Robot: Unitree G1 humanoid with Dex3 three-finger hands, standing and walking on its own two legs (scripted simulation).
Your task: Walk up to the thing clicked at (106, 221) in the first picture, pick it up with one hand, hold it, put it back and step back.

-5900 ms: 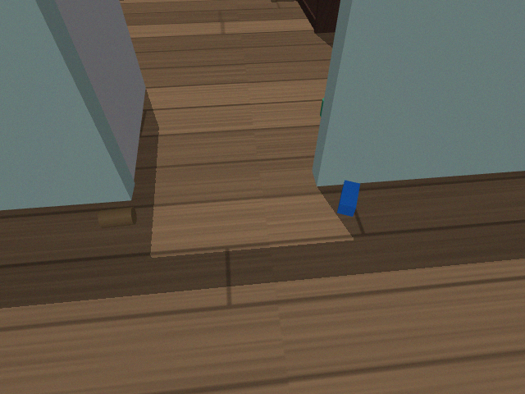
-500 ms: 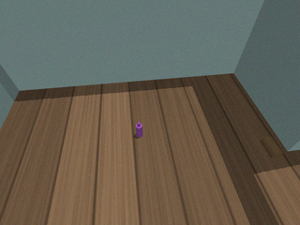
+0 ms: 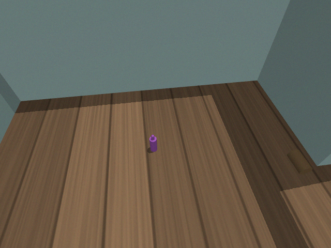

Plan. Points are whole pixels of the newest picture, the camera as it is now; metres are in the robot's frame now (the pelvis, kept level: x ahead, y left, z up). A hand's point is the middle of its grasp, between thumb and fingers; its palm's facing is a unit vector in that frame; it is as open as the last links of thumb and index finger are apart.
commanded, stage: stand
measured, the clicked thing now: (299, 161) +0.79 -0.88 -0.74
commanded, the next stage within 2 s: walk up in 0.62 s
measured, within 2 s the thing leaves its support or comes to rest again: neither
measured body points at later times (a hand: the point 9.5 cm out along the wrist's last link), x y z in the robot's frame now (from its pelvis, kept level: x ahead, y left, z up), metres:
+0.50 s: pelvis +0.00 +0.00 +0.00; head +0.01 +0.00 +0.45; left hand +0.07 +0.30 -0.13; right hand +0.07 -0.30 -0.14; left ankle +0.01 +0.15 -0.75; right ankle -0.01 -0.11 -0.75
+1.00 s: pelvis -0.02 +0.06 -0.01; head +0.03 +0.07 +0.43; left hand +0.14 +0.35 -0.15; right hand +0.00 -0.27 -0.10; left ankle +0.02 +0.16 -0.75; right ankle -0.06 -0.08 -0.69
